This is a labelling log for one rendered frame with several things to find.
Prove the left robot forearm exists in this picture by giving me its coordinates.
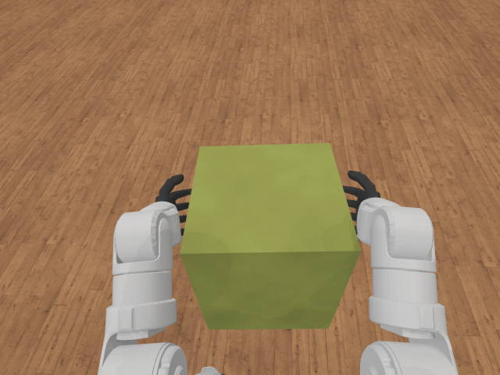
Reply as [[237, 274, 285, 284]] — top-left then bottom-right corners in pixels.
[[98, 202, 182, 375]]

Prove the robot right hand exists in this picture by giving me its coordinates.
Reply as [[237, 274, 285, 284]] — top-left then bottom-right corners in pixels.
[[342, 170, 380, 234]]

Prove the carton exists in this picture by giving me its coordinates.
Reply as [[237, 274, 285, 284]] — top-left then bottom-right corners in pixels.
[[180, 143, 361, 330]]

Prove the robot left upper arm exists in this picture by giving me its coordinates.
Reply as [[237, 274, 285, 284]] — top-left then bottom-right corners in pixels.
[[100, 342, 188, 375]]

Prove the right robot forearm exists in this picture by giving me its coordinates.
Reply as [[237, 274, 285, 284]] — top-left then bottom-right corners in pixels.
[[356, 198, 459, 375]]

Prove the robot left hand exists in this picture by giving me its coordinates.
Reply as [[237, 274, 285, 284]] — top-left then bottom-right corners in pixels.
[[155, 174, 192, 236]]

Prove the robot right upper arm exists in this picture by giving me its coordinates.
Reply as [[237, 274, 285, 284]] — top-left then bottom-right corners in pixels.
[[360, 341, 457, 375]]

